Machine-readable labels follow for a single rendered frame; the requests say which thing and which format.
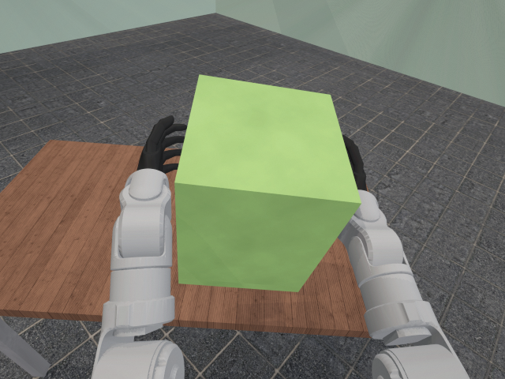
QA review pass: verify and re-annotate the robot right upper arm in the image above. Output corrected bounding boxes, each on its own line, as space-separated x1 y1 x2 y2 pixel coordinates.
372 344 468 379

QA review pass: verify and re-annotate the right robot hand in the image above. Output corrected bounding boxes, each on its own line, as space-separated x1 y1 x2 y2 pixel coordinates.
342 135 367 191

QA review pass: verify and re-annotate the left robot forearm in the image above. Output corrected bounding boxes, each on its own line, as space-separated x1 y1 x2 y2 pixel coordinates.
91 169 175 379

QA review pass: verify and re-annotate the left robot hand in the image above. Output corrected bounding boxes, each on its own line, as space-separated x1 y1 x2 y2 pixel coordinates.
137 115 187 174

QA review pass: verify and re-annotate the table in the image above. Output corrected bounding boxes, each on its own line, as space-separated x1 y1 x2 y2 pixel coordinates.
0 140 372 377

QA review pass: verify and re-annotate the robot left upper arm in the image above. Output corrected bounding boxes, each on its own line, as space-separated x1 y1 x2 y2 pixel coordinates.
92 340 185 379

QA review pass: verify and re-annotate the carton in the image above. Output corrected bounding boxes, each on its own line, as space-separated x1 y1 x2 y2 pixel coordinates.
174 74 361 292

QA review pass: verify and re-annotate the right robot forearm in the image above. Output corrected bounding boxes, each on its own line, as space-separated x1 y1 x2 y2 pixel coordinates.
338 189 469 379

